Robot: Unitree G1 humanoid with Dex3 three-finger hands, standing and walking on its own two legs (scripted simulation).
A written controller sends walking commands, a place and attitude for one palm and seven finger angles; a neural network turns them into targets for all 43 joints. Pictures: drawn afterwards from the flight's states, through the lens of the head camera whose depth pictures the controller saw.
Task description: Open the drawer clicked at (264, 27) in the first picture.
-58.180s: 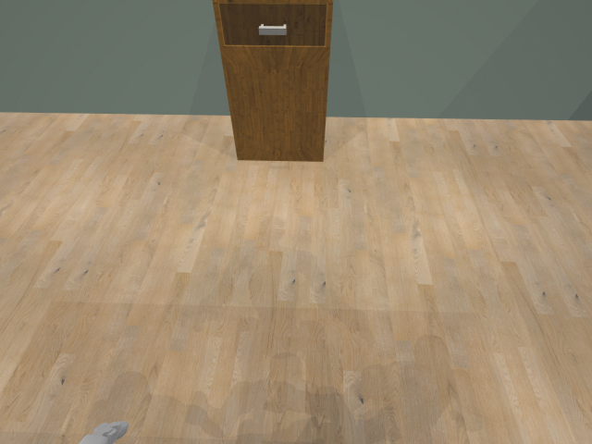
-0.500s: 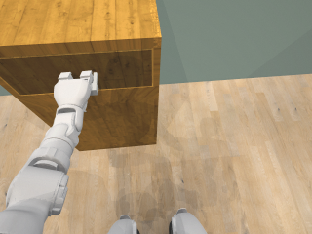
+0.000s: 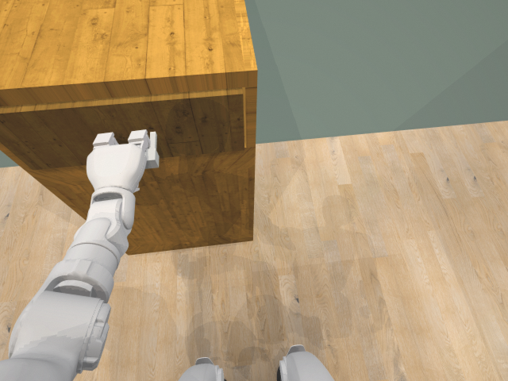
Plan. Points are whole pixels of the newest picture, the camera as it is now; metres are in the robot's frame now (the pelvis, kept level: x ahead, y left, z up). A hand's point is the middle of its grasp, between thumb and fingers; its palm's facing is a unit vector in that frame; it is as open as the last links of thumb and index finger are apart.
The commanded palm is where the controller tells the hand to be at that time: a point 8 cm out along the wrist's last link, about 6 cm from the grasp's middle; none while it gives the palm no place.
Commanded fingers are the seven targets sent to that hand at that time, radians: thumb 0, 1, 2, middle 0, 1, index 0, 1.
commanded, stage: pull the drawer open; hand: left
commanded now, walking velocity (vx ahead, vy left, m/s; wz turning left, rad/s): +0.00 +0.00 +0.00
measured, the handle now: (126, 150) +0.51 +0.21 -0.01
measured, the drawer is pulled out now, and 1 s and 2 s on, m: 0.01 0.13 0.26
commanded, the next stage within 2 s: none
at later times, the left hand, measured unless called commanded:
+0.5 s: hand (128, 211) +0.40 +0.20 -0.03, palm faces -0.03 -0.05 -1.00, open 5.9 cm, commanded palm +0.36 +0.20 +0.02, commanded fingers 0.00 0.90 0.90 -0.40 -1.35 -0.40 -1.35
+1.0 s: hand (125, 248) +0.33 +0.19 -0.03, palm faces -0.02 -0.06 -1.00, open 5.8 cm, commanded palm +0.29 +0.20 +0.02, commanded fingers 0.00 0.90 0.90 -0.40 -1.35 -0.40 -1.35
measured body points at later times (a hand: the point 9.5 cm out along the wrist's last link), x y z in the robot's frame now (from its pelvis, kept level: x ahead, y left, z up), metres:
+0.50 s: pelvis +0.01 +0.00 +0.01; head +0.10 -0.01 +0.45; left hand +0.39 +0.20 +0.03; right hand +0.10 -0.26 -0.12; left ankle -0.03 +0.10 -0.68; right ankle +0.00 -0.12 -0.68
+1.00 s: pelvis +0.01 -0.01 +0.02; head +0.08 -0.02 +0.46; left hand +0.33 +0.19 +0.03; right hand +0.13 -0.26 -0.11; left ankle -0.03 +0.10 -0.68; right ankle +0.00 -0.12 -0.68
